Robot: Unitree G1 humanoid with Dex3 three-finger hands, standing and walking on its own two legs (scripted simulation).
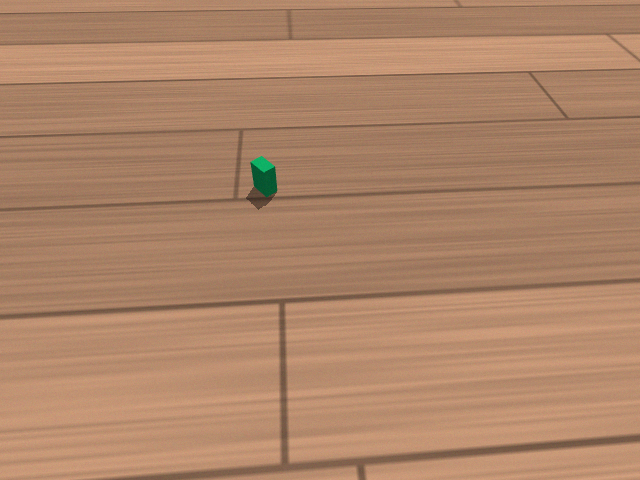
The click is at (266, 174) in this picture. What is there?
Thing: carton on end
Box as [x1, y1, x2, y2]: [250, 156, 276, 196]
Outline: 261,156 250,162 254,186 264,195 267,196 276,191 274,166
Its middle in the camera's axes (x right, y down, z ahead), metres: -0.25 -0.29 +1.77
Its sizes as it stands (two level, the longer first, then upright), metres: 0.095 0.061 0.145
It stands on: the floor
